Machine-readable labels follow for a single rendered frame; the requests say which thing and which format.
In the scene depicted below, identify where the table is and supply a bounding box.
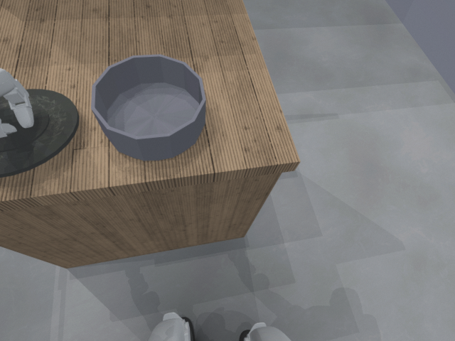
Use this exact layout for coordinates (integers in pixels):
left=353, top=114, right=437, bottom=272
left=0, top=0, right=301, bottom=269

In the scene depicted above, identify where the robot left thigh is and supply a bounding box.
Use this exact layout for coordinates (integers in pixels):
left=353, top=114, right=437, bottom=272
left=147, top=318, right=191, bottom=341

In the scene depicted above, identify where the robot left hand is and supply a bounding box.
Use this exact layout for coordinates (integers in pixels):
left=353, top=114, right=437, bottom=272
left=0, top=68, right=34, bottom=138

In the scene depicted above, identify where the pot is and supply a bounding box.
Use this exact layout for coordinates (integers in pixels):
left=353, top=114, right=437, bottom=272
left=91, top=54, right=206, bottom=161

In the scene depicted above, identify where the robot left shin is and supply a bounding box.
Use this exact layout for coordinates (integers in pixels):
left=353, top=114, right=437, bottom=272
left=163, top=313, right=182, bottom=321

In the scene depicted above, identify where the knob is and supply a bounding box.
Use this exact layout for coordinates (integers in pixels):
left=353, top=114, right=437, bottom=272
left=0, top=108, right=22, bottom=128

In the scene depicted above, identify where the lid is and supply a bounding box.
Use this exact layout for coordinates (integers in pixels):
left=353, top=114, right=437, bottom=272
left=0, top=89, right=79, bottom=178

